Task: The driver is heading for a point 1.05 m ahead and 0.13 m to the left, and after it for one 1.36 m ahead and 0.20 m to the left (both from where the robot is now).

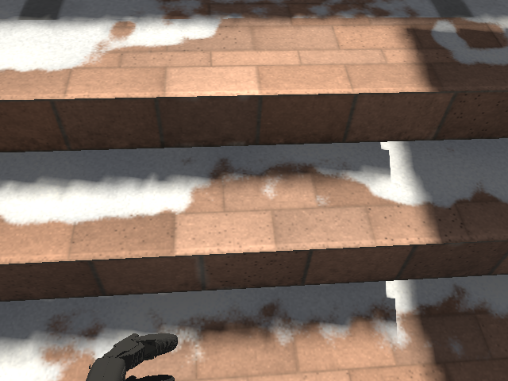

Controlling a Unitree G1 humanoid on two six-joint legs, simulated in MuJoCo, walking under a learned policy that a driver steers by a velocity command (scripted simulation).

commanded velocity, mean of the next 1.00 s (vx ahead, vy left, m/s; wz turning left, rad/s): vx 0.50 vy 0.00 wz -0.10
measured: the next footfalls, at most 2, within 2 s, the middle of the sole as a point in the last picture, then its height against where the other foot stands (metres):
left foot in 0.46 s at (208, 345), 0.15 m higher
right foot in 0.94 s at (310, 199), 0.15 m higher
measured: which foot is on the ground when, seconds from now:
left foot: up 0.00-0.44, down 0.46-0.96, up 0.98-1.00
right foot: down 0.00-0.46, up 0.48-0.92, down 0.94-1.00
